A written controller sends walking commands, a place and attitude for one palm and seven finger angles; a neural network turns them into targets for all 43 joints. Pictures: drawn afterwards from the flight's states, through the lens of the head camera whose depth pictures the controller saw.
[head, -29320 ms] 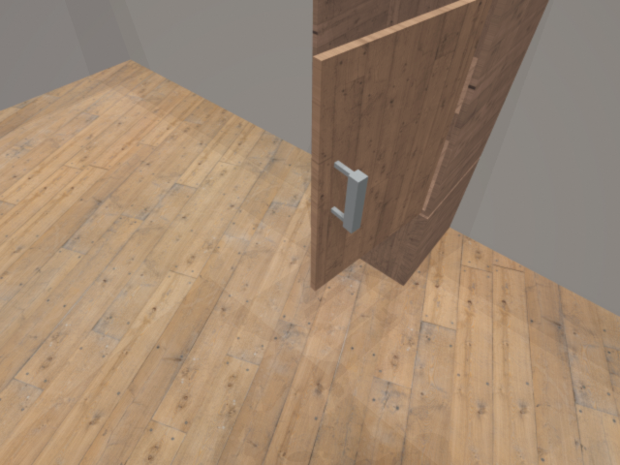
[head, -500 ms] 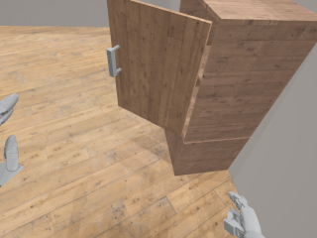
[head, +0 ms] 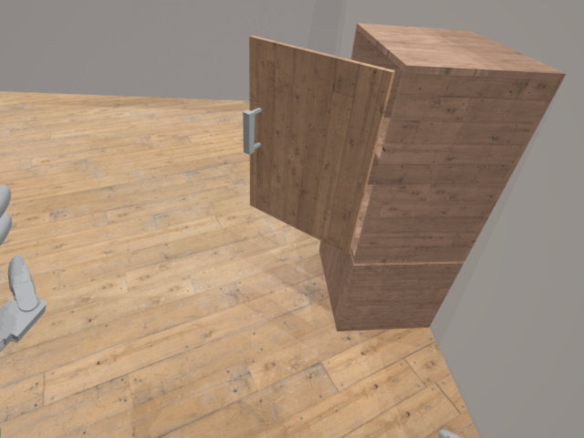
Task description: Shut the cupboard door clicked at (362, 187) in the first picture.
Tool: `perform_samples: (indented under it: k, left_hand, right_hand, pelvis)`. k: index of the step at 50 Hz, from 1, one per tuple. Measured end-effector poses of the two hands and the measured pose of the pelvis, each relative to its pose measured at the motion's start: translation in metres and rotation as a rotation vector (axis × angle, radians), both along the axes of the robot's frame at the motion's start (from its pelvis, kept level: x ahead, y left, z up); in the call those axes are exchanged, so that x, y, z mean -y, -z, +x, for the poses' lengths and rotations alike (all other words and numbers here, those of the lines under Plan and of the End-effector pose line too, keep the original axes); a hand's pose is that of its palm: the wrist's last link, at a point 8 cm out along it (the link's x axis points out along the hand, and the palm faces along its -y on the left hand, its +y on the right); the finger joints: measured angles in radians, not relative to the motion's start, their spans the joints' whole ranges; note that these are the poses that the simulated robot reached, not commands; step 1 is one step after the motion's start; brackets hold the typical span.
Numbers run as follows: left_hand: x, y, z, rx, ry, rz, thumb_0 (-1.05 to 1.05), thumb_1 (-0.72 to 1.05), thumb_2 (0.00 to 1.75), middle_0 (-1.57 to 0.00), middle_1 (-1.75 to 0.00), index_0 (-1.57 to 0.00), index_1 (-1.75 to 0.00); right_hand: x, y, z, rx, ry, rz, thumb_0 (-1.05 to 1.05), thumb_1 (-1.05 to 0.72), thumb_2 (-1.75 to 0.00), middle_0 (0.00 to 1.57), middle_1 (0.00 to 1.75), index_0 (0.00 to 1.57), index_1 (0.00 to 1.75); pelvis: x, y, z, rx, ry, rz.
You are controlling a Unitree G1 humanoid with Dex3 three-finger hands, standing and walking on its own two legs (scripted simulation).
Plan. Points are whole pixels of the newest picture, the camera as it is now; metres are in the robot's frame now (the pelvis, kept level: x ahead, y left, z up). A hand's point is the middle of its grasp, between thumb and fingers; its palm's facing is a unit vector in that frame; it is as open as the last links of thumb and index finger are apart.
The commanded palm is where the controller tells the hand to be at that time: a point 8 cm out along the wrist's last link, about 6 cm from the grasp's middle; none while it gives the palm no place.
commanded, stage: stop stepping back and stand still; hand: left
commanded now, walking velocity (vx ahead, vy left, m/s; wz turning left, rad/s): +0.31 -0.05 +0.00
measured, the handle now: (253, 130) +1.01 +0.21 -0.01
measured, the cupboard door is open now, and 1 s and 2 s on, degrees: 50 50 50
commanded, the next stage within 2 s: let the arm hang, fingers relaxed in 1.12 s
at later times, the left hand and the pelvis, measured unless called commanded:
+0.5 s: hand (17, 348) +0.13 +0.27 +0.18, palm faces +0.53 -0.74 -0.42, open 7.4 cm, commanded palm +0.08 +0.30 +0.18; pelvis -0.05 +0.00 +0.00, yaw +2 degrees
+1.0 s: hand (16, 311) +0.18 +0.31 +0.16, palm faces +0.46 -0.78 -0.42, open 7.4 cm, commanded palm +0.12 +0.34 +0.18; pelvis -0.02 +0.04 +0.00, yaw +1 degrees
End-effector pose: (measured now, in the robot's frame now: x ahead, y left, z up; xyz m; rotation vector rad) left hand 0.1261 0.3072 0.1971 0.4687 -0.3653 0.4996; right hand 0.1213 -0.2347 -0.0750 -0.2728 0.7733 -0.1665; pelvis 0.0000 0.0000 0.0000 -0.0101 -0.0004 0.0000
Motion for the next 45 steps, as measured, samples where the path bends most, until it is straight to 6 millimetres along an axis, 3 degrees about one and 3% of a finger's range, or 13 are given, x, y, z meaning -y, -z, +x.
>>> perform_samples:
  k: [6, 12, 19, 25, 31, 39, 45]
  left_hand:
    - [-0.014, 0.015, 0.003, 0.019, -0.007, -0.044, 0.01, 0.89, 0.9, -0.21, -0.3, -0.2, -0.3]
    - [0.004, 0.012, -0.015, -0.122, 0.063, 0.049, 0.02, 0.89, 0.9, -0.21, -0.3, -0.2, -0.3]
    - [0.012, 0.001, -0.039, -0.086, 0.006, 0.111, 0.01, 0.89, 0.9, -0.21, -0.3, -0.21, -0.3]
    - [0.004, 0.006, -0.039, -0.109, -0.049, 0.037, 0.01, 0.89, 0.9, -0.21, -0.3, -0.21, -0.3]
    - [-0.005, 0.01, -0.025, -0.096, -0.021, 0.028, 0.01, 0.89, 0.9, -0.21, -0.3, -0.21, -0.3]
    - [-0.029, 0.009, -0.004, -0.106, -0.009, 0.047, 0.01, 0.89, 0.9, -0.21, -0.3, -0.21, -0.3]
    - [-0.033, 0.014, 0.006, -0.132, 0.011, 0.018, 0.01, 0.89, 0.9, -0.21, -0.3, -0.21, -0.3]
  right_hand:
    - [-0.002, 0.01, -0.029, 0.038, 0.047, -0.012, 0.01, -0.9, -0.9, 0.21, 0.3, 0.2, 0.3]
    - [-0.013, 0.005, -0.058, 0.037, 0.069, 0.066, 0.01, -0.9, -0.9, 0.2, 0.3, 0.2, 0.3]
    - [0.002, 0.028, -0.06, -0.058, -0.003, 0.06, 0.01, -0.9, -0.9, 0.21, 0.3, 0.2, 0.3]
    - [0.014, 0.015, -0.047, -0.045, 0.013, 0.025, 0.01, -0.9, -0.9, 0.21, 0.3, 0.2, 0.3]
    - [0.01, 0.001, -0.015, 0.035, 0.002, -0.031, 0.01, -0.91, -0.9, 0.2, 0.3, 0.2, 0.3]
    - [-0.033, -0.012, 0.024, 0.117, -0.017, 0.034, 0.01, -0.91, -0.9, 0.2, 0.3, 0.2, 0.3]
    - [-0.062, -0.01, 0.033, 0.109, -0.054, 0.085, 0.01, -0.9, -0.9, 0.2, 0.3, 0.2, 0.3]
  pelvis:
    - [-0.013, 0.013, -0.031, 0.031, -0.03, 0.006]
    - [-0.004, 0.001, -0.043, 0.031, -0.012, -0.001]
    - [0.006, 0.008, -0.055, 0.026, -0.031, 0.016]
    - [0.002, -0.004, -0.047, 0.018, -0.043, 0.038]
    - [-0.012, 0.001, -0.036, 0.018, -0.05, 0.013]
    - [-0.028, 0.001, -0.024, 0.015, -0.031, 0.004]
    - [-0.036, -0.001, -0.019, 0.001, -0.025, -0.002]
